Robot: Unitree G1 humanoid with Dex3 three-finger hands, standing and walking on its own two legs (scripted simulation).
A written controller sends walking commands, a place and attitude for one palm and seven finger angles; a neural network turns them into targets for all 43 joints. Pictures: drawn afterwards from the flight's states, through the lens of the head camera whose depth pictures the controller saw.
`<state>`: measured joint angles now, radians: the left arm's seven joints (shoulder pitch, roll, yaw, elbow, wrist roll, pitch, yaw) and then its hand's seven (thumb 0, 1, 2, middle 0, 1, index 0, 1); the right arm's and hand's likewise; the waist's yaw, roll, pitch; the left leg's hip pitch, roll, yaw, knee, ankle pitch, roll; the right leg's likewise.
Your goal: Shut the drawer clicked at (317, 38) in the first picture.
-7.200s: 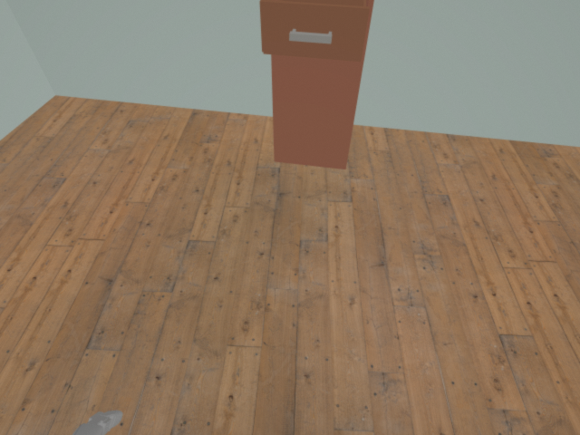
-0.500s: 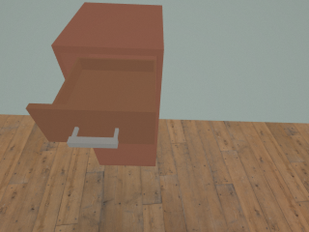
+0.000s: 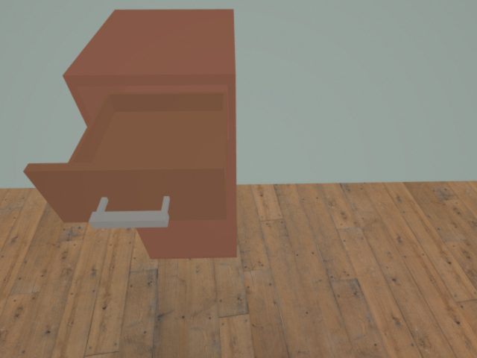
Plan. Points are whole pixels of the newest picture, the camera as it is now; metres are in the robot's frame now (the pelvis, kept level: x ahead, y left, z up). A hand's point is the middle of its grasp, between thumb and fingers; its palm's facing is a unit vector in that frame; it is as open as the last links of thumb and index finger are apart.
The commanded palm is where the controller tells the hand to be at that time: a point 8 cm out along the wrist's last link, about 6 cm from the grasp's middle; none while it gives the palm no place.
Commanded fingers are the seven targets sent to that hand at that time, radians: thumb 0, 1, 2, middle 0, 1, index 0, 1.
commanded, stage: look again from close up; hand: left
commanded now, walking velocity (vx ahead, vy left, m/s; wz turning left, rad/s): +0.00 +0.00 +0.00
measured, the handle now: (132, 210) +0.36 +0.22 +0.03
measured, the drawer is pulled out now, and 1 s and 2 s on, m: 0.28 0.28 0.28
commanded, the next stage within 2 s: shuffle to correct the standing spot in 0.24 s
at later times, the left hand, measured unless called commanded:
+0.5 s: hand out of the picture -0.04 +0.18 -0.17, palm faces +0.04 -0.98 -0.20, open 7.4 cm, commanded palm none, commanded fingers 0.00 0.90 0.90 -0.20 -0.30 -0.20 -0.30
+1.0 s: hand out of the picture +0.01 +0.16 -0.18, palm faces +0.14 -0.98 -0.14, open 7.4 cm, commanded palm none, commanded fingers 0.00 0.90 0.90 -0.20 -0.30 -0.20 -0.30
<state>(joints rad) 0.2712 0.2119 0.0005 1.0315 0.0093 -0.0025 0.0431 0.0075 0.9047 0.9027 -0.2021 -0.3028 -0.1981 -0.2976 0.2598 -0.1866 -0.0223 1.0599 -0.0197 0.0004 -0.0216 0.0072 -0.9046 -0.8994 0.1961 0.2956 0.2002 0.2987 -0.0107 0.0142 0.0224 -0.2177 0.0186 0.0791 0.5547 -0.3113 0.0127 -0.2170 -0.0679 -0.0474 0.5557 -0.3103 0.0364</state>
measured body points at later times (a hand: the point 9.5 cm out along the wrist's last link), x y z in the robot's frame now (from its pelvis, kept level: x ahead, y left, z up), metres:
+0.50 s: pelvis -0.03 +0.00 +0.01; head -0.03 +0.00 +0.46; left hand -0.05 +0.23 -0.15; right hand -0.03 -0.23 -0.15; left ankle -0.01 +0.11 -0.73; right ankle -0.01 -0.14 -0.73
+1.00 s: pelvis +0.05 +0.02 +0.00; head +0.07 +0.02 +0.45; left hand +0.00 +0.21 -0.16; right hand +0.08 -0.21 -0.16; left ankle +0.10 +0.13 -0.73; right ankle +0.00 -0.12 -0.73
